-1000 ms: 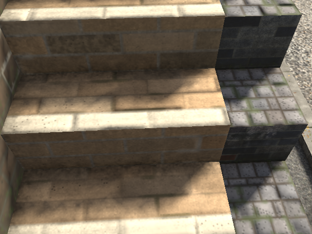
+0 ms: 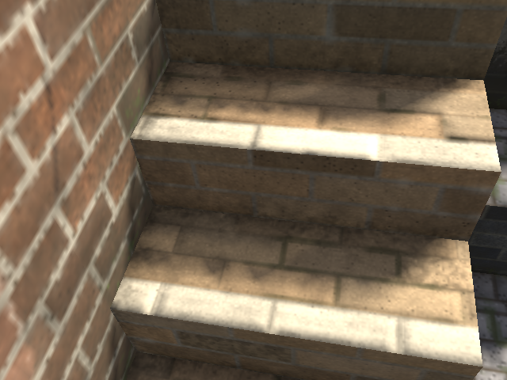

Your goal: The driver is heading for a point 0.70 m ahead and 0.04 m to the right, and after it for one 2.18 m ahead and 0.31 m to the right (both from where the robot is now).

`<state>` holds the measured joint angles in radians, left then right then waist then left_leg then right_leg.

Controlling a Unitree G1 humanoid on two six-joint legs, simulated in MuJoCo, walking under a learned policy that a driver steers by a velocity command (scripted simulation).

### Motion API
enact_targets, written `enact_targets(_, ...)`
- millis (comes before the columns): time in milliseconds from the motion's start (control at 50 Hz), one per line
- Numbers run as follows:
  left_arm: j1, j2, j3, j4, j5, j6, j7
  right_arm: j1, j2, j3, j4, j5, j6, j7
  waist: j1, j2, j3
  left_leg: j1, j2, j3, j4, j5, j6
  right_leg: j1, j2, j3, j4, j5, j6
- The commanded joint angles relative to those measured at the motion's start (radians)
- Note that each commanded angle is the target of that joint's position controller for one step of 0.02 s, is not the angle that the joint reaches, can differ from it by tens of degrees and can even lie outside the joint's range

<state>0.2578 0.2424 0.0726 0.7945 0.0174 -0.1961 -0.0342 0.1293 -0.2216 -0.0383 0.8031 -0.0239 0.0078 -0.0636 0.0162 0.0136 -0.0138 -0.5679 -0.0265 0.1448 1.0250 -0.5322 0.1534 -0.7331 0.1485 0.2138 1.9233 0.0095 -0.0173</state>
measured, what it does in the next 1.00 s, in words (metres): climbs: right foot 0.20 m higher, then left foot 0.19 m higher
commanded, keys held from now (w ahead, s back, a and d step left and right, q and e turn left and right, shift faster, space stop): w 1.00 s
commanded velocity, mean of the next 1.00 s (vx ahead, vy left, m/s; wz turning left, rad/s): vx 0.50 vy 0.00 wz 0.00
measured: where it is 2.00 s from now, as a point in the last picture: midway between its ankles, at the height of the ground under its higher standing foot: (317, 135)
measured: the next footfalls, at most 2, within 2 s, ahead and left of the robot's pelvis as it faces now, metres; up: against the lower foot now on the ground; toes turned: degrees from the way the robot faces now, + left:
right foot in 0.22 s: +0.24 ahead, -0.19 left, +0.20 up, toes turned -5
left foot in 0.74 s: +0.53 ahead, +0.22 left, +0.39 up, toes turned -7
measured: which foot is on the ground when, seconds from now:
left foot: down 0.00-0.24, up 0.26-0.72, down 0.74-1.00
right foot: up 0.00-0.20, down 0.22-0.74, up 0.76-1.00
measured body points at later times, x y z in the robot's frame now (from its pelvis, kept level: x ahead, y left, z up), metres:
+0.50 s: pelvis +0.23 -0.02 +0.24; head +0.22 -0.03 +0.69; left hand +0.22 +0.24 +0.11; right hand +0.42 -0.26 +0.18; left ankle +0.26 +0.12 -0.21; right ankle +0.20 -0.19 -0.47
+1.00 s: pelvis +0.45 +0.09 +0.42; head +0.46 +0.14 +0.87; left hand +0.46 +0.29 +0.24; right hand +0.35 -0.12 +0.29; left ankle +0.49 +0.22 -0.27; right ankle +0.47 -0.03 -0.04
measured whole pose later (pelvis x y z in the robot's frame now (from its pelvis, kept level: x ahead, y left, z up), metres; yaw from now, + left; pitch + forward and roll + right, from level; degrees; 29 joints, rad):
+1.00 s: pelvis +0.45 +0.09 +0.42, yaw -5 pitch +5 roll +0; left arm 0.42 0.16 -0.02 1.02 -0.03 0.04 -0.04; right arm 0.50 -0.15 0.00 1.06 -0.04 -0.05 0.11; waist -0.09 -0.09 -0.12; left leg -0.57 0.00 -0.04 0.91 -0.43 0.02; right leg -1.13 0.02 0.00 1.99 -0.16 -0.10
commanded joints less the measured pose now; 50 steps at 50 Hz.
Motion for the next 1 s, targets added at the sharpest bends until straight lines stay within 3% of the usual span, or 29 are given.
enact_targets(20, 0.124, -0.116, -0.065, -0.083, 0.048, 0.092, 0.006, -0.058, -0.022, -0.008, 0.026, -0.004, -0.062, 0.007, 0.151, -0.053, 0.142, -0.122, 0.297, -0.368, -0.608, -0.08, 0.108, -0.203, -0.063, 0.011, 0.068, -0.328, -0.041)
enact_targets(80, -0.182, -0.092, -0.057, -0.213, -0.011, 0.128, 0.045, 0.088, -0.057, -0.017, 0.089, -0.002, -0.116, 0.011, 0.045, 0.059, 0.244, -0.008, 0.335, -0.309, -0.779, -0.032, 0.115, -0.517, -0.067, -0.026, 0.391, -0.463, -0.06)
enact_targets(140, -0.452, -0.099, -0.099, -0.376, 0.033, 0.113, 0.023, 0.262, -0.079, -0.027, 0.129, 0.025, -0.102, -0.01, -0.06, -0.015, 0.222, 0.327, 0.268, -0.254, -0.821, 0.151, 0.046, -0.667, -0.171, -0.051, -0.024, -0.601, -0.091)
enact_targets(160, -0.389, -0.077, -0.096, -0.383, 0.033, 0.123, 0.0, 0.238, -0.099, -0.028, 0.113, 0.037, -0.098, -0.021, -0.022, 0.01, 0.153, 0.346, 0.245, -0.209, -0.874, 0.219, 0.04, -0.537, -0.217, -0.129, -0.213, -0.515, -0.09)
enact_targets(200, -0.339, -0.121, -0.132, -0.403, -0.035, 0.146, -0.022, 0.314, -0.204, -0.059, 0.077, 0.075, -0.088, -0.03, -0.076, 0.066, -0.033, 0.145, 0.252, -0.135, -1.045, 0.365, 0.118, 0.262, -0.146, -0.296, -0.815, -0.857, -0.103)
enact_targets(240, 0.193, -0.01, -0.042, -0.206, 0.012, 0.172, -0.002, 0.296, -0.27, -0.045, 0.047, 0.065, -0.119, 0.024, 0.156, 0.025, -0.38, 0.341, 0.256, -0.028, -0.565, 1.744, 0.076, 0.548, -0.032, -0.256, -0.687, -0.601, -0.205)
enact_targets(280, 0.379, 0.154, 0.031, -0.177, 0.044, 0.184, 0.046, 0.094, -0.262, -0.076, -0.062, 0.087, -0.139, 0.079, 0.289, -0.241, -0.421, 0.043, 0.029, -0.101, 0.117, 1.059, 0.006, 0.681, -0.324, 0.463, -1.292, -0.937, -0.338)
enact_targets(300, 0.295, 0.194, 0.055, -0.17, 0.021, 0.188, 0.049, 0.001, -0.168, -0.077, -0.106, 0.038, -0.135, 0.092, 0.261, -0.204, -0.369, -0.105, -0.093, -0.255, 0.616, 0.501, -0.034, 0.593, -0.425, 0.766, -1.546, -1.022, -0.347)
enact_targets(320, 0.143, 0.187, 0.049, -0.165, -0.015, 0.166, 0.037, -0.009, -0.037, -0.054, -0.143, -0.014, -0.115, 0.089, 0.161, -0.142, -0.271, -0.215, -0.07, -0.386, 0.945, 0.414, -0.066, 0.499, -0.445, 0.726, -1.541, -0.903, -0.301)
enact_targets(360, 0.084, 0.096, 0.015, -0.037, -0.023, 0.116, 0.015, 0.009, 0.083, 0.0, -0.235, -0.026, -0.093, 0.053, 0.022, -0.103, 0.039, -0.474, -0.031, -0.336, 1.115, 0.275, -0.068, 0.37, -0.402, 0.442, -1.461, -0.759, -0.193)
enact_targets(420, 0.076, -0.03, -0.023, 0.044, 0.013, 0.075, -0.002, 0.13, 0.058, 0.008, -0.236, 0.015, -0.057, 0.012, -0.073, -0.034, 0.093, -0.501, -0.039, -0.336, 1.022, 0.235, -0.083, 0.371, -0.352, 0.125, -1.454, -0.465, -0.121)
enact_targets(520, 0.127, 0.099, 0.006, 0.078, 0.015, 0.046, 0.012, -0.072, 0.073, 0.016, -0.348, 0.072, -0.013, -0.028, -0.05, -0.12, 0.207, -0.662, -0.033, -0.258, 1.191, 0.176, -0.127, 0.375, -0.451, 0.005, -1.733, -0.173, -0.199)
enact_targets(560, 0.165, 0.129, 0.014, 0.089, 0.029, 0.035, 0.014, -0.162, 0.086, 0.021, -0.416, 0.05, -0.002, -0.05, -0.037, -0.17, 0.176, -0.876, 0.007, -0.283, 1.419, 0.051, -0.098, 0.56, -0.493, -0.012, -1.762, -0.217, -0.197)
enact_targets(580, 0.141, -0.015, -0.043, 0.147, 0.087, 0.069, 0.015, 0.072, 0.074, 0.093, -0.297, -0.007, -0.028, 0.091, -0.095, -0.055, -0.029, -0.968, 0.024, -0.401, 1.267, -0.044, 0.017, 0.564, -0.502, 0.012, -1.608, -0.206, -0.167)
enact_targets(620, 0.139, 0.094, -0.038, 0.11, 0.151, 0.113, -0.035, -0.034, -0.036, 0.068, -0.364, -0.004, -0.037, 0.107, -0.097, 0.013, -0.052, -0.686, 0.079, -0.256, 0.748, 0.082, 0.053, 0.307, -0.432, -0.126, -1.703, -0.171, -0.111)
enact_targets(640, 0.072, 0.211, -0.01, 0.087, 0.149, 0.142, -0.044, -0.085, -0.041, 0.069, -0.368, 0.012, -0.014, 0.135, -0.091, -0.107, -0.108, -0.468, 0.074, -0.205, 0.707, 0.115, 0.028, 0.171, -0.45, -0.123, -1.806, -0.218, -0.135)
enact_targets(660, 0.178, 0.298, 0.024, 0.133, 0.068, 0.156, -0.068, -0.22, 0.008, 0.116, -0.418, 0.026, 0.025, 0.175, -0.076, -0.217, -0.11, -0.437, 0.01, -0.135, 0.649, -0.25, -0.068, 0.171, -0.511, -0.055, -1.929, -0.184, -0.187)
enact_targets(680, 0.223, 0.346, 0.044, 0.147, 0.078, 0.159, -0.065, -0.156, 0.031, 0.126, -0.401, 0.058, 0.05, 0.186, -0.101, -0.29, -0.118, -0.434, 0.004, -0.142, 0.624, -0.156, -0.09, 0.291, -0.553, -0.097, -1.89, 0.164, -0.172)
enact_targets(700, 0.021, 0.428, 0.063, 0.088, 0.052, 0.113, -0.078, -0.03, -0.047, 0.083, -0.344, 0.075, 0.04, 0.187, -0.229, -0.298, -0.2, -0.385, -0.062, -0.059, 0.45, 0.012, -0.109, 0.498, -0.522, -0.191, -1.768, 0.993, -0.161)
enact_targets(720, -0.068, 0.413, 0.068, 0.048, 0.015, 0.092, -0.076, 0.106, -0.148, 0.044, -0.242, 0.066, 0.031, 0.187, -0.247, -0.266, -0.367, -0.281, -0.151, -0.032, 0.231, 0.112, -0.1, 0.656, -0.462, -0.231, -1.502, 1.522, -0.153)
enact_targets(740, 0.044, 0.307, 0.052, 0.086, 0.025, 0.111, -0.09, 0.321, -0.213, -0.016, -0.182, 0.028, 0.041, 0.161, -0.276, -0.185, -0.494, 0.119, -0.154, -0.284, -0.08, 0.378, -0.038, 0.474, -0.451, -0.207, -1.142, 1.26, -0.107)
enact_targets(760, 0.161, 0.113, 0.013, 0.063, 0.114, 0.148, -0.136, 0.505, -0.294, -0.029, -0.054, 0.026, 0.016, 0.128, -0.182, 0.193, -0.58, 0.588, 0.106, -0.937, -0.305, 0.588, 0.133, -0.101, -0.217, -0.145, -0.803, 0.117, -0.049)
enact_targets(780, 0.127, 0.205, 0.037, 0.084, 0.051, 0.163, -0.143, 0.621, -0.295, -0.033, -0.021, -0.011, 0.007, 0.151, -0.281, 0.262, -0.581, 0.472, 0.198, -1.154, -0.464, -0.027, 0.082, -0.123, -0.123, 0.108, -0.408, 0.137, -0.066)
enact_targets(800, -0.002, 0.112, 0.011, 0.035, 0.013, 0.165, -0.109, 0.526, -0.253, -0.033, 0.028, 0.002, -0.026, 0.166, -0.246, 0.453, -0.37, 0.353, 0.175, -1.029, -0.488, -0.368, 0.116, -0.296, -0.079, 0.122, -0.183, 0.061, -0.092)
enact_targets(820, -0.021, 0.089, -0.01, 0.041, -0.032, 0.163, -0.057, 0.369, -0.178, -0.013, 0.058, 0.02, -0.04, 0.168, -0.17, 0.443, -0.246, 0.219, 0.178, -0.902, -0.447, -0.226, 0.127, -0.35, -0.11, 0.076, -0.063, 0.086, -0.081)
enact_targets(860, -0.034, 0.069, -0.035, 0.041, -0.049, 0.155, -0.03, 0.119, -0.062, 0.016, 0.053, 0.042, -0.045, 0.173, -0.054, 0.228, -0.205, 0.019, 0.243, -0.853, -0.446, 0.111, 0.168, -0.337, -0.178, -0.041, 0.113, 0.015, -0.058)
enact_targets(900, -0.015, -0.032, -0.072, 0.081, -0.057, 0.163, -0.022, 0.031, 0.017, 0.039, 0.073, 0.016, -0.051, 0.169, -0.031, 0.205, -0.134, -0.097, 0.243, -0.798, -0.489, -0.041, 0.153, -0.37, -0.2, -0.034, 0.153, -0.073, -0.065)
enact_targets(940, 0.014, -0.037, -0.083, 0.079, -0.038, 0.181, -0.003, 0.194, 0.021, 0.041, 0.161, -0.031, -0.081, 0.175, -0.062, 0.21, -0.093, 0.021, 0.24, -0.653, -0.511, 0.011, 0.11, -0.461, -0.19, -0.036, 0.098, -0.088, -0.1)
enact_targets(1000, 0.001, -0.047, -0.098, 0.036, -0.063, 0.213, 0.007, 0.131, -0.027, 0.019, 0.159, -0.028, -0.106, 0.18, -0.04, 0.233, -0.033, -0.038, 0.233, -0.461, -0.637, 0.022, 0.057, -0.442, -0.184, -0.166, 0.187, -0.302, -0.097)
